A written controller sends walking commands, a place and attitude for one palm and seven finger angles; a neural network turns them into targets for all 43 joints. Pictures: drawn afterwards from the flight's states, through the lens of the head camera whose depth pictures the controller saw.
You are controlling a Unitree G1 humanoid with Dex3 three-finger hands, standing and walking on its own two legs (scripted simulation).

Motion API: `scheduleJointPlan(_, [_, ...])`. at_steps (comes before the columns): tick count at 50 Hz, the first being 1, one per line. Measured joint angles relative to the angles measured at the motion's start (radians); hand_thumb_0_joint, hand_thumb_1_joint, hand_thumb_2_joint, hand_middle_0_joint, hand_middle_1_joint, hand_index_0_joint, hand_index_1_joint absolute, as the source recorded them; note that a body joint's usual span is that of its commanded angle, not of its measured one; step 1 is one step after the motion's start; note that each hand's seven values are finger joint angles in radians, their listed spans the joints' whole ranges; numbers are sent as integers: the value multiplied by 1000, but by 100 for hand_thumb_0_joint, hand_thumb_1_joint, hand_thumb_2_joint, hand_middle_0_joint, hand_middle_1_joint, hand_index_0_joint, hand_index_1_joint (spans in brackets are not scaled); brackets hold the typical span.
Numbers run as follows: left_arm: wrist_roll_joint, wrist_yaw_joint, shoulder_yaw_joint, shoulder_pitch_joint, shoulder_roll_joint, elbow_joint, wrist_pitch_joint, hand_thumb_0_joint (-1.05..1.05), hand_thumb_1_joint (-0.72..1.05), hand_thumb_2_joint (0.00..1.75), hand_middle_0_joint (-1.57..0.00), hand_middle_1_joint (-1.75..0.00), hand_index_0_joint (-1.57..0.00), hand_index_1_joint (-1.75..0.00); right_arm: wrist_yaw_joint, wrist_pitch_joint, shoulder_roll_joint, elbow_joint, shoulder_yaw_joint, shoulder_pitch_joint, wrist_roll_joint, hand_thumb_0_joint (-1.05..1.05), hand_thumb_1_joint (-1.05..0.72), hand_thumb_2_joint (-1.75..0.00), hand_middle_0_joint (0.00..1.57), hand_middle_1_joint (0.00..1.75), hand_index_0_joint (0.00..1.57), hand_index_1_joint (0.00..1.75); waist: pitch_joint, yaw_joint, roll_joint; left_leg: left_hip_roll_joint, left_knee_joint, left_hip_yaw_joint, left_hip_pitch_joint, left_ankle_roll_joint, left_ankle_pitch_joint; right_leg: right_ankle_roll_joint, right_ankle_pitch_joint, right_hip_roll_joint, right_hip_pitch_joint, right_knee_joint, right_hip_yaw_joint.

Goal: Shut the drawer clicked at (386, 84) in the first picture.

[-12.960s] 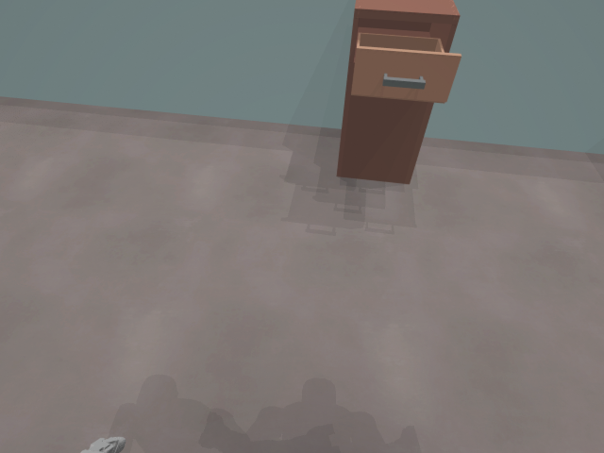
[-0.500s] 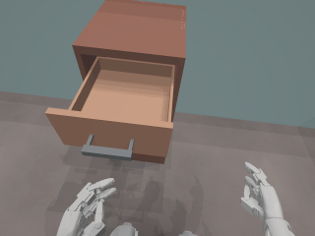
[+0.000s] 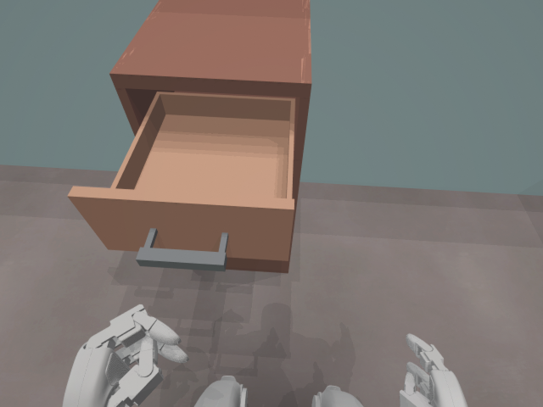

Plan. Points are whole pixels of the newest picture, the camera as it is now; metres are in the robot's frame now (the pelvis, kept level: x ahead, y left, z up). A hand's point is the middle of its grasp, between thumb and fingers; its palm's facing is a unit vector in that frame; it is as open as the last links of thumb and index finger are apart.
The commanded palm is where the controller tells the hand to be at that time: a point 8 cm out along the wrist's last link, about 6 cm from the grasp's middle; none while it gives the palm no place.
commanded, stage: raise the hand and make a fist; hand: left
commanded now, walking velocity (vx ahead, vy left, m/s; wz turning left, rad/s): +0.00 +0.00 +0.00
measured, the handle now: (185, 247) +0.35 +0.17 +0.01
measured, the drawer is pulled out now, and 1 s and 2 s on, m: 0.27 0.27 0.27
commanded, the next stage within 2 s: bring the fist close to the handle in 0.98 s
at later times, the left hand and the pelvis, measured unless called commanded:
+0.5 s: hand (170, 377) +0.15 +0.12 +0.10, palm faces +0.00 -1.00 -0.03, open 3.2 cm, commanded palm +0.10 +0.18 +0.11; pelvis +0.02 +0.00 +0.01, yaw +1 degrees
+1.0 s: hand (156, 370) +0.16 +0.13 +0.11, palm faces +0.02 -1.00 -0.04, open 3.2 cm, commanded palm +0.11 +0.18 +0.11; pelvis +0.02 -0.01 +0.02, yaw +0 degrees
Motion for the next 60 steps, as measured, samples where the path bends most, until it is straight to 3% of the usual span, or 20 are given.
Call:
scheduleJointPlan(5, [15,-28,-50,22,2,-34,-44,1,90,90,-105,-122,-104,-122,0,-13,-32,-21,-21,-27,7,2,-90,-90,20,30,20,29,-2,-6,4,-2,19,-2,-11,3,-10,3,-10,-3,-9,17,-1])
scheduleJointPlan(13, [35,2,-62,35,16,-65,34,1,90,90,-121,-139,-121,-140,-5,22,8,-93,-7,-54,13,1,-90,-90,20,30,20,29,-13,2,2,-1,-12,5,38,0,-12,2,-13,0,33,-7,6])
scheduleJointPlan(17, [24,15,-51,68,2,-98,38,2,90,90,-129,-148,-128,-148,3,28,25,-105,12,-51,12,1,-90,-90,20,30,20,29,-20,13,7,-2,-35,1,70,-2,-11,1,-11,1,68,-32,2])
scheduleJointPlan(23, [37,-24,-76,109,3,-131,36,1,90,90,-136,-156,-136,-156,9,31,27,-106,29,-53,13,1,-90,-90,20,30,21,29,-16,23,12,-5,-52,-7,94,-4,-8,0,-12,0,96,-51,-6])
scheduleJointPlan(29, [18,-43,-42,133,29,-135,52,1,90,90,-139,-159,-138,-159,3,35,24,-100,18,-50,20,1,-90,-90,21,30,21,30,-10,29,17,-3,-63,-7,109,-8,-7,-3,-12,2,109,-60,-5])
scheduleJointPlan(35, [-13,-54,-12,135,17,-138,22,1,90,90,-140,-160,-139,-160,-3,14,11,-80,8,-37,24,1,-90,-90,20,30,20,29,-9,26,19,-3,-73,-13,117,-11,-3,-5,-10,3,120,-71,-11])
scheduleJointPlan(41, [-5,-83,-21,99,22,-106,30,1,90,90,-140,-160,-140,-160,-7,5,2,-69,3,-37,27,1,-90,-90,20,30,20,29,-4,14,14,-1,-71,-12,109,-12,-1,-7,-8,5,110,-68,-10])
scheduleJointPlan(46, [-12,-68,-8,105,31,-105,46,1,90,90,-140,-160,-140,-160,-9,8,9,-65,-5,-30,30,1,-90,-90,20,30,20,29,-9,9,13,1,-78,-6,120,-12,-2,-7,-7,7,118,-72,-4])
scheduleJointPlan(52, [-22,-59,4,121,18,-115,25,1,90,90,-140,-160,-140,-160,-6,0,13,-55,-3,-31,29,1,-90,-90,20,30,20,29,-12,10,14,0,-83,-6,129,-11,-2,-5,-6,7,127,-78,-3])
scheduleJointPlan(60, [-2,-74,-30,98,15,-81,18,1,90,90,-140,-160,-140,-160,-2,-9,8,-66,7,-49,21,1,-90,-90,20,30,20,29,-3,11,17,-4,-65,-8,101,-6,-2,-1,-6,2,103,-63,-6])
